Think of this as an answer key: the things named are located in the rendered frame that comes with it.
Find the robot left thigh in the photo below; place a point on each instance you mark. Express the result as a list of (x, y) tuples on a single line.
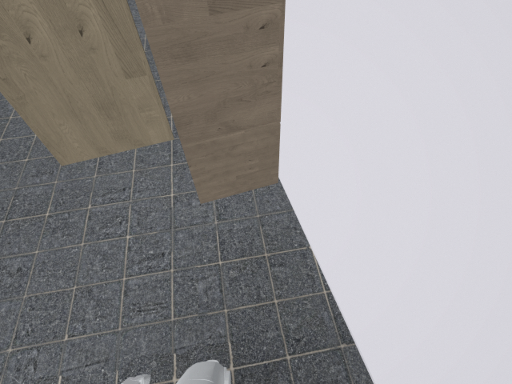
[(206, 373)]

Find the cupboard door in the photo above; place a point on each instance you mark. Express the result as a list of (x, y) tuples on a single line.
[(77, 74)]

